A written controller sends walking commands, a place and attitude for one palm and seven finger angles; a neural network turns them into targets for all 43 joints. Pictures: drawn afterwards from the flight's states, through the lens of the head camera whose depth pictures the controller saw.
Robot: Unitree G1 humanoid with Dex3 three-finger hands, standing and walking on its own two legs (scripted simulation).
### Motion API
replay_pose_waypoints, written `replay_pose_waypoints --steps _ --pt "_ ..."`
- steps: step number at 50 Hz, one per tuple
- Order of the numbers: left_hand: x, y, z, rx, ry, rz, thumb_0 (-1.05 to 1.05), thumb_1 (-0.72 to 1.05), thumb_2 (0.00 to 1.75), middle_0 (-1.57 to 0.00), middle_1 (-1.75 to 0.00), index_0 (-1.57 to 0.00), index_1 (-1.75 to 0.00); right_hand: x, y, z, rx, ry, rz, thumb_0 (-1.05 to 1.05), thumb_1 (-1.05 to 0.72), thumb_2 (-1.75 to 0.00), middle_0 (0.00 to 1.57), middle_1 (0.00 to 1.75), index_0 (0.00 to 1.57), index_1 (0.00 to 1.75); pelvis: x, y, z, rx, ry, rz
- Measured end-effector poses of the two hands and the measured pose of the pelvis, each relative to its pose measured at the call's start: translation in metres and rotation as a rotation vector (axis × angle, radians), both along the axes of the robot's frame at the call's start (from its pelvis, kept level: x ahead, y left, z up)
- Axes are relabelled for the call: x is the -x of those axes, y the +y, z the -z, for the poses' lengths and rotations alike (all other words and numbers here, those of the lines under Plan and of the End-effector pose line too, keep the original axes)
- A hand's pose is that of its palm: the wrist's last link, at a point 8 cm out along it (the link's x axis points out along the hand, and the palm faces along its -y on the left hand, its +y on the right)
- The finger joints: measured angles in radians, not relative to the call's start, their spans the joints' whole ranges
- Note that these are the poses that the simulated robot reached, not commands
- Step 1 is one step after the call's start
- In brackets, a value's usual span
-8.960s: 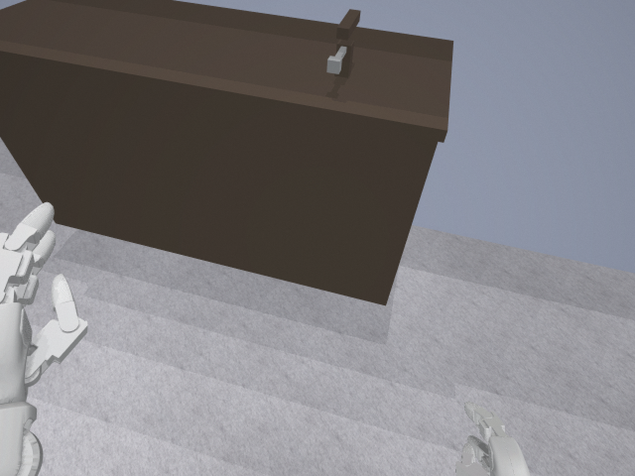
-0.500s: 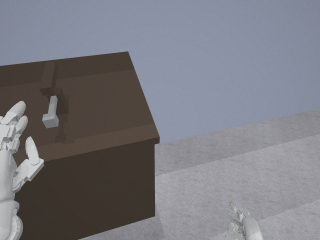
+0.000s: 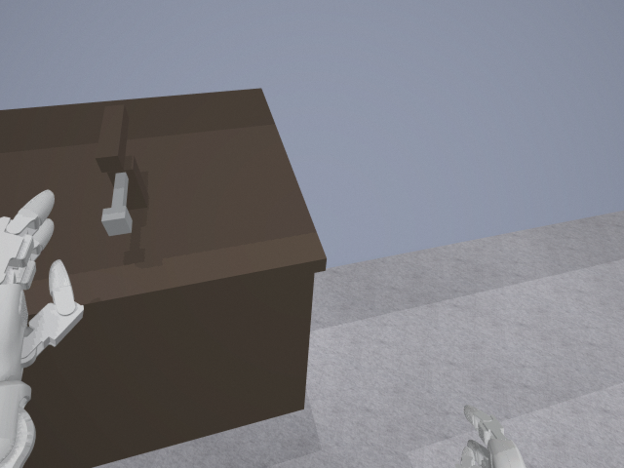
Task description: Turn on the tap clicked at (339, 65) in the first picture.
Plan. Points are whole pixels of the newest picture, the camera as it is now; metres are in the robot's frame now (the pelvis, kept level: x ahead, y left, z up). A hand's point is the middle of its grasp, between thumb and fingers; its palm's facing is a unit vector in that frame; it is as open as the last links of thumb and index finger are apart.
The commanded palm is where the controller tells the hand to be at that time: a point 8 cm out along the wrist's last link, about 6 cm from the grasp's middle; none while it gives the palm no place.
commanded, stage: look again from close up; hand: left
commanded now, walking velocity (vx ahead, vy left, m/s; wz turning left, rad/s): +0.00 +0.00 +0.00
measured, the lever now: (117, 220) +0.38 +0.30 +0.11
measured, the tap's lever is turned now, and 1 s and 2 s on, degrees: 0 0 0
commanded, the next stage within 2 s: come to a stop and stand still in 0.22 s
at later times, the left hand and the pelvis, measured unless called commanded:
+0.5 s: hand (54, 289) +0.23 +0.28 +0.17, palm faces +0.45 -0.84 -0.29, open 7.4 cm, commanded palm +0.17 +0.30 +0.17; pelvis +0.00 +0.02 +0.00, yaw -2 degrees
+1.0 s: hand (116, 302) +0.25 +0.24 +0.12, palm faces +0.29 -0.86 -0.42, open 7.4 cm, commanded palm +0.20 +0.28 +0.17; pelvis +0.02 +0.01 +0.00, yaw -3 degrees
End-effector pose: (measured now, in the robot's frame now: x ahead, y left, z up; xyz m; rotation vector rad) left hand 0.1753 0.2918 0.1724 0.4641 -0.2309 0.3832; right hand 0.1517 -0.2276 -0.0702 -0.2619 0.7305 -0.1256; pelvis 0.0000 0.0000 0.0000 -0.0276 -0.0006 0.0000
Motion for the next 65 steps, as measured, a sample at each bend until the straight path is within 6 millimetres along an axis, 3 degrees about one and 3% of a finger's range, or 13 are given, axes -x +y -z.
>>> replay_pose_waypoints --steps 2,5,12,14,22,32,36,39,42,47,52,61,65 --pt "-0.01 0.02 -0.015 -0.088 -0.07 -0.009 0.01 0.88 0.9 -0.21 -0.3 -0.22 -0.3 0.003 0.003 0.003 0.007 0.024 -0.04 0.01 -0.91 -0.9 0.2 0.3 0.2 0.3 0.008 -0.002 0.001 0.004 0.008 0.0" --pt "-0.019 0.037 -0.017 -0.056 -0.112 -0.045 0.01 0.89 0.9 -0.21 -0.3 -0.22 -0.3 0.007 0.006 0.003 -0.021 0.014 -0.04 0.01 -0.91 -0.89 0.2 0.3 0.2 0.3 0.016 0.002 0.002 0.0 0.0 0.025" --pt "-0.008 -0.011 0.013 0.024 0.025 0.156 0.01 0.9 0.9 -0.2 -0.3 -0.21 -0.3 0.012 0.016 0.001 -0.066 -0.056 0.015 0.01 -0.91 -0.89 0.2 0.3 0.2 0.3 0.012 0.02 0.004 -0.011 -0.007 0.045" --pt "-0.003 -0.009 0.016 0.009 0.05 0.173 0.01 0.89 0.9 -0.2 -0.3 -0.21 -0.3 0.013 0.02 0.0 -0.059 -0.048 0.021 0.01 -0.91 -0.89 0.2 0.3 0.2 0.3 0.009 0.02 0.004 -0.011 -0.008 0.042" --pt "-0.007 0.034 0.001 0.008 -0.084 -0.004 0.01 0.89 0.9 -0.21 -0.3 -0.22 -0.3 -0.001 0.03 -0.005 -0.021 -0.031 -0.048 0.02 -0.91 -0.89 0.2 0.3 0.2 0.3 0.001 0.019 0.002 -0.009 -0.012 0.027" --pt "-0.028 0.002 0.01 0.075 -0.039 0.11 0.01 0.89 0.9 -0.2 -0.3 -0.21 -0.3 -0.03 0.032 -0.019 -0.032 -0.109 -0.048 0.01 -0.91 -0.89 0.2 0.3 0.2 0.3 -0.007 0.021 0.0 -0.003 -0.001 0.039" --pt "-0.043 0.027 -0.025 -0.13 -0.137 0.07 0.01 0.88 0.9 -0.21 -0.3 -0.22 -0.3 -0.032 0.036 -0.012 -0.025 -0.103 -0.098 0.01 -0.91 -0.9 0.2 0.3 0.2 0.3 -0.001 0.014 0.006 -0.011 0.007 0.007" --pt "-0.043 0.041 -0.043 -0.154 -0.173 -0.018 0.01 0.88 0.9 -0.21 -0.3 -0.22 -0.3 -0.031 0.034 0.0 -0.06 -0.075 -0.109 0.01 -0.91 -0.89 0.2 0.3 0.2 0.3 -0.004 0.015 0.006 -0.004 0.02 0.018" --pt "-0.037 0.025 -0.039 -0.136 -0.115 -0.003 0.01 0.89 0.9 -0.2 -0.3 -0.21 -0.3 -0.027 0.028 0.01 -0.093 -0.049 -0.072 0.01 -0.91 -0.89 0.2 0.3 0.2 0.3 -0.012 0.017 0.005 -0.004 0.024 0.043" --pt "-0.033 -0.008 0.007 -0.02 0.073 0.078 0.01 0.89 0.9 -0.2 -0.3 -0.21 -0.3 -0.021 0.014 0.018 -0.081 -0.001 -0.011 0.01 -0.91 -0.89 0.2 0.3 0.2 0.3 -0.021 0.016 0.004 -0.014 0.016 0.06" --pt "-0.041 -0.005 0.036 0.038 0.162 0.04 0.01 0.89 0.9 -0.21 -0.3 -0.22 -0.3 -0.022 0.001 0.015 -0.034 0.025 0.01 0.02 -0.91 -0.89 0.2 0.3 0.2 0.3 -0.023 0.008 0.004 -0.017 0.005 0.05" --pt "-0.044 -0.014 -0.014 -0.022 -0.056 0.08 0.01 0.89 0.9 -0.21 -0.3 -0.22 -0.3 -0.045 -0.005 -0.007 -0.005 -0.063 -0.008 0.02 -0.91 -0.9 0.2 0.3 0.2 0.3 -0.024 0.004 0.002 -0.006 0.004 0.042" --pt "-0.037 -0.01 -0.011 -0.03 -0.029 0.082 0.01 0.89 0.9 -0.21 -0.3 -0.21 -0.3 -0.051 -0.002 -0.012 -0.019 -0.096 0.006 0.01 -0.91 -0.9 0.2 0.3 0.2 0.3 -0.025 0.007 0.002 -0.003 0.008 0.047"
